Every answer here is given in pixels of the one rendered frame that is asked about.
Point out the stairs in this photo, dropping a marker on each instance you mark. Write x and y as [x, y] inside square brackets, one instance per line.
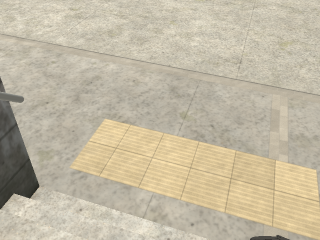
[51, 215]

